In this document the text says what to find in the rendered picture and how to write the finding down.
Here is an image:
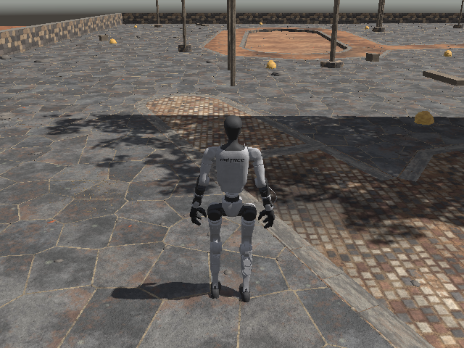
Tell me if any right robot upper arm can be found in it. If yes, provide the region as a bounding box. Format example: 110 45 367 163
248 147 266 188

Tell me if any robot right hand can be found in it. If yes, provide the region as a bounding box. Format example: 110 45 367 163
258 209 275 228

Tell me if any left robot upper arm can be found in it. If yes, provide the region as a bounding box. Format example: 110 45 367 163
198 146 218 186

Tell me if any robot right forearm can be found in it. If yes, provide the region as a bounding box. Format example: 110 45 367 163
259 177 273 211

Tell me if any left robot foot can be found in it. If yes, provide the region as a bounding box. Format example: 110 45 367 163
211 281 221 299

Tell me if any left robot shin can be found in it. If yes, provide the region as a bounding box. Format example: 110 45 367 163
210 242 220 289

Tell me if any robot left forearm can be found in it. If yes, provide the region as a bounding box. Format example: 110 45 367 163
191 175 206 208

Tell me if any robot left hand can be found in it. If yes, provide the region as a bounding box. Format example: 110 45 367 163
190 207 207 225

